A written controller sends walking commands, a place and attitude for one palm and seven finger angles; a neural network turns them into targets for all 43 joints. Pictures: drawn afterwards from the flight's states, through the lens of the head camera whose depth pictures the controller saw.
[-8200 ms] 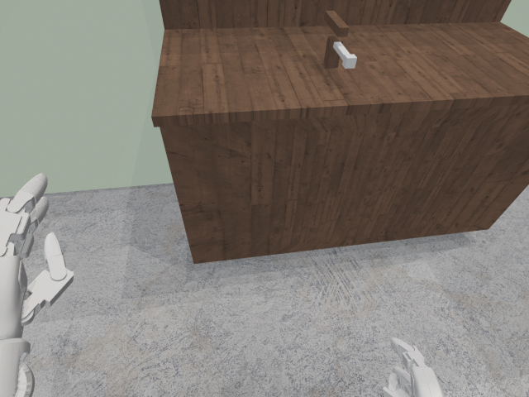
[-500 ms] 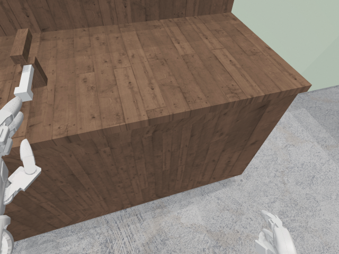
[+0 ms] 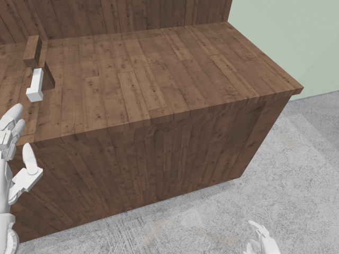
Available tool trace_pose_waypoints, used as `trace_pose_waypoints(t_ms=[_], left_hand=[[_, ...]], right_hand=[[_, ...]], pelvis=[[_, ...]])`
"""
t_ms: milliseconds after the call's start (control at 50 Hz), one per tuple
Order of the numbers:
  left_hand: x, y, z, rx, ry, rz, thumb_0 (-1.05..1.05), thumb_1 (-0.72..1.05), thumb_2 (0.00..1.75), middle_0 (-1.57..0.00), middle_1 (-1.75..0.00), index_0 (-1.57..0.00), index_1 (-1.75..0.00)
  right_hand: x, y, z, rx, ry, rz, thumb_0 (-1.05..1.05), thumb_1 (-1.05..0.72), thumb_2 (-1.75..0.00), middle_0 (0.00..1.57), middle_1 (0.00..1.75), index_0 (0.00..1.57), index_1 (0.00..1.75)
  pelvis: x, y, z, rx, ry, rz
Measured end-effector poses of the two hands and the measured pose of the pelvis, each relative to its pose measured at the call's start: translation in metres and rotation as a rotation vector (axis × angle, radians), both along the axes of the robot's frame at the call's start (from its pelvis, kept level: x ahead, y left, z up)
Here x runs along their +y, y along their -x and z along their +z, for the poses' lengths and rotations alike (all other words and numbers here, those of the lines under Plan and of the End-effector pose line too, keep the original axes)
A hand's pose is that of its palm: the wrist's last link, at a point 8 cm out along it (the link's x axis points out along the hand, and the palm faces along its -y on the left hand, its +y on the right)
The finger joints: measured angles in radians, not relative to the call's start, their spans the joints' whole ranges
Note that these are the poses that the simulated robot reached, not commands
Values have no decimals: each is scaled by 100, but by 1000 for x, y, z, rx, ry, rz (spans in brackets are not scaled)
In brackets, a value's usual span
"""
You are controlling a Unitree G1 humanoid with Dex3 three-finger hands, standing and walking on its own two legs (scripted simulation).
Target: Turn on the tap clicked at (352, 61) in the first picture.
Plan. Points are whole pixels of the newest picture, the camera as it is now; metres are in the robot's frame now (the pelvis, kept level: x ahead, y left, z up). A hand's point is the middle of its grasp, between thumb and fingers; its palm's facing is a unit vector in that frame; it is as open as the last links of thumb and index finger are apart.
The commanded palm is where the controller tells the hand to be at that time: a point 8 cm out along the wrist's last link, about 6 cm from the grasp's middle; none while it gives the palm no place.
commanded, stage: come to a stop and stand still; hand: left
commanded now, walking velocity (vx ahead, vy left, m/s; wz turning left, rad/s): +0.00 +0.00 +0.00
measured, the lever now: (34, 94) +0.46 +0.40 +0.11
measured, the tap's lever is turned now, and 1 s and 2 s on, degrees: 0 0 0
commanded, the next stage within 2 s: look again from close up in 1.04 s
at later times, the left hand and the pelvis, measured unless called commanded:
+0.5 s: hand (8, 165) +0.22 +0.29 +0.17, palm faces +0.46 -0.82 -0.34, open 7.4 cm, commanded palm +0.16 +0.31 +0.18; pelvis +0.00 +0.03 +0.00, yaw +0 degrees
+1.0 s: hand (26, 151) +0.25 +0.28 +0.16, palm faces +0.39 -0.85 -0.36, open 7.4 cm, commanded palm +0.19 +0.31 +0.18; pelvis +0.03 +0.03 +0.01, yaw +0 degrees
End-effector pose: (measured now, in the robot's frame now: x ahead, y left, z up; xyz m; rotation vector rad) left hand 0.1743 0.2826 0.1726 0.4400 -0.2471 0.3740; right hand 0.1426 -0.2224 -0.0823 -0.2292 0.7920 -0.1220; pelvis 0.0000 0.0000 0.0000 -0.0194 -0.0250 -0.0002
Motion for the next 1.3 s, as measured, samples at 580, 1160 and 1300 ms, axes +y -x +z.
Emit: trace_pose_waypoints(t_ms=[580, 1160, 1300], left_hand=[[44, -11, 2, -77, 31, 27, 1, 89, 90, -21, -30, -21, -30], [38, -30, 3, 5, 10, -5, 1, 89, 90, -21, -30, -21, -30], [36, -26, 2, 14, 18, 14, 1, 89, 90, -21, -30, -21, -30]], right_hand=[[52, -36, 25, -127, -18, 136, 1, -91, -90, 20, 30, 20, 30], [34, -53, 24, -78, 8, 62, 1, -91, -90, 20, 30, 20, 30], [34, -50, 22, -73, -5, 63, 1, -91, -90, 20, 30, 20, 30]], pelvis=[[32, -8, 5, 4, 10, -4], [30, -29, 8, 23, 4, 8], [27, -27, 9, 24, 5, 11]])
